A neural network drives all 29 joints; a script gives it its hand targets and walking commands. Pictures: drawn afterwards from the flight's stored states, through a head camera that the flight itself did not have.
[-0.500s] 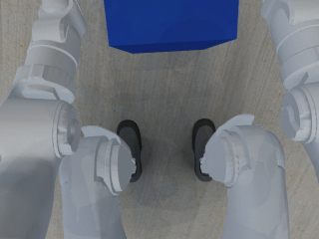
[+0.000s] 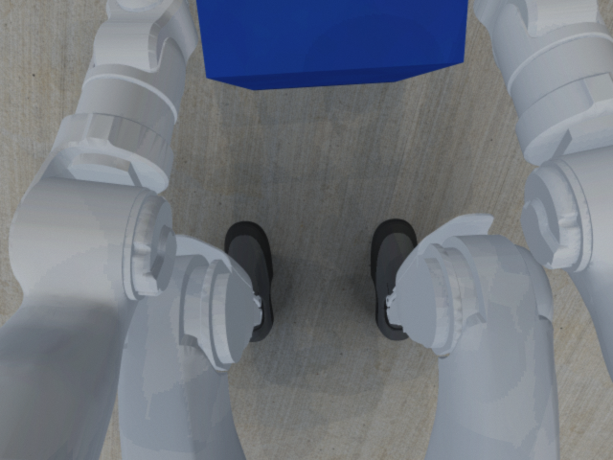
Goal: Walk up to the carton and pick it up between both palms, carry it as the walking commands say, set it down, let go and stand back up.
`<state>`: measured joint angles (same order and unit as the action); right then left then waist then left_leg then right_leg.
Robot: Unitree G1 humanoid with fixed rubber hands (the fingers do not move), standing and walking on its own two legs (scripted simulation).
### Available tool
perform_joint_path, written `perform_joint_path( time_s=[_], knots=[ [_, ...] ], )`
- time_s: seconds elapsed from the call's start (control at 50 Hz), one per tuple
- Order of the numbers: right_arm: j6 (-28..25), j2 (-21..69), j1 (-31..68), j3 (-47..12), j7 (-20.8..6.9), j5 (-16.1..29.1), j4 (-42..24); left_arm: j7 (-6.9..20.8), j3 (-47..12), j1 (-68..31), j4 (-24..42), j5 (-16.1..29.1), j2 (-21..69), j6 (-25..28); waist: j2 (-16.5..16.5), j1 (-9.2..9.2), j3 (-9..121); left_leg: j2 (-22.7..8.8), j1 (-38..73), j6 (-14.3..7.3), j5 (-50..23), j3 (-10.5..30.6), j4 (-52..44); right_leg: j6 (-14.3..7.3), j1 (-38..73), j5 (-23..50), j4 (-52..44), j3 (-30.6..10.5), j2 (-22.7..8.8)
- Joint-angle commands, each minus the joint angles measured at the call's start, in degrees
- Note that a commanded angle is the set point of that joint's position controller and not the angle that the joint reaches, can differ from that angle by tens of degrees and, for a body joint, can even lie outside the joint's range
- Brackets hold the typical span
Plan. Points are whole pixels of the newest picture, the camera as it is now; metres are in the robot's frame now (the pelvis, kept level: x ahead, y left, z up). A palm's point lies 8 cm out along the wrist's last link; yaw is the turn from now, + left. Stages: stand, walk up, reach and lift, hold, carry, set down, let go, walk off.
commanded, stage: reach and lift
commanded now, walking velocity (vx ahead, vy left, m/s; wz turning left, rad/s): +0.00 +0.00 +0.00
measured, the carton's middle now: out of the picture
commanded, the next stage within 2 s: none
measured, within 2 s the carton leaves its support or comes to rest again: leaves its support in 0.62 s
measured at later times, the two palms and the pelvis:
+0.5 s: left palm out of the picture +0.57 +0.13 -0.18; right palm out of the picture +0.56 -0.17 -0.18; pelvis +0.01 +0.00 -0.02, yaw +0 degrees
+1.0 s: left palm out of the picture +0.56 +0.12 -0.12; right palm out of the picture +0.57 -0.17 -0.11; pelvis +0.01 +0.01 +0.01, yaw -1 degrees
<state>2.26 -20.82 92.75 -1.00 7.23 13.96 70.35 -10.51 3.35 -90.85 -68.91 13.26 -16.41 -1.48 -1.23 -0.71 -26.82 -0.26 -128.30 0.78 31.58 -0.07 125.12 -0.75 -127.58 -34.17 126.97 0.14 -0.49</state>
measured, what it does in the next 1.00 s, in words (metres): stands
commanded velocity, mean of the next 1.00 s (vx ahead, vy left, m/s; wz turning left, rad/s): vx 0.00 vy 0.00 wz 0.00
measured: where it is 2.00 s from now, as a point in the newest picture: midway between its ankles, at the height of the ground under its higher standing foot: (321, 299)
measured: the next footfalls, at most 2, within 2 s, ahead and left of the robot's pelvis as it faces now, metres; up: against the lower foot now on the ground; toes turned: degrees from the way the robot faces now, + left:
none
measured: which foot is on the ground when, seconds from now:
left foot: down 0.00-1.00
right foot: down 0.00-1.00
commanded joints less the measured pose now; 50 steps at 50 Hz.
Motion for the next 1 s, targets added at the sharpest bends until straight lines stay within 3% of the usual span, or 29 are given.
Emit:
perform_joint_path(
  time_s=[0.0,0.12,0.16,0.26,0.46,0.62,0.8,0.98],
  knots=[
    [-0.5,13.2,20.4,-3.4,-4.6,0.0,-7.5,4.4,-3.3,-19.2,7.0,-0.5,12.2,0.7,1.6,0.17,71.6,5.4,36.0,0.7,-19.1,-2.2,-6.2,1.7,32.7,20.3,-10.5,0.3,4.1],
    [2.8,45.2,27.3,-6.2,-13.6,-3.6,-9.0,13.7,-5.1,-28.5,10.4,-4.3,42.6,-2.6,1.9,0.16,65.8,6.9,30.9,0.1,-16.0,-2.6,-5.2,1.0,30.9,18.6,-9.0,0.3,6.0],
    [4.3,49.6,27.1,-4.6,-15.8,-5.0,-9.5,16.1,-3.5,-28.9,11.3,-5.5,47.2,-4.3,2.1,0.1,63.9,7.3,29.4,-0.1,-13.1,-3.4,-5.0,0.6,29.2,15.2,-9.2,0.7,6.3],
    [7.0,55.9,24.8,-2.8,-19.2,-5.9,-13.2,19.2,-3.4,-28.1,15.2,-5.9,53.3,-7.1,1.8,0.35,63.8,7.4,29.1,-0.4,-13.7,-4.1,-3.8,0.4,28.2,16.5,-7.8,1.3,6.4],
    [9.1,58.2,22.5,-4.0,-21.6,-7.0,-17.7,20.3,-4.2,-25.6,17.3,-3.8,58.4,-8.4,2.6,-0.51,65.4,7.6,29.3,-1.1,-17.1,-4.0,-2.8,-0.3,28.4,19.5,-7.2,1.6,6.1],
    [9.9,61.8,25.1,-7.9,-20.4,-4.6,-26.7,18.3,-8.7,-30.5,26.6,-0.3,60.5,-8.6,3.0,-0.26,87.7,8.3,36.2,-0.4,-24.8,-5.0,-3.5,0.6,39.5,29.7,-6.9,2.8,6.5],
    [12.4,64.3,21.9,-3.0,-20.8,-10.3,-20.5,17.9,-5.4,-30.4,26.1,-6.9,61.7,-11.1,2.7,0.22,81.7,8.5,33.8,0.0,-17.2,-5.3,-7.6,0.5,30.3,19.7,-10.8,3.7,7.2],
    [14.7,68.2,21.5,-1.5,-20.5,-12.2,-20.1,18.1,-5.6,-32.7,30.3,-9.4,62.3,-13.2,2.1,1.0,87.6,8.9,36.4,0.2,-16.5,-5.9,-10.8,0.6,33.1,19.3,-13.9,3.6,8.0]
  ],
)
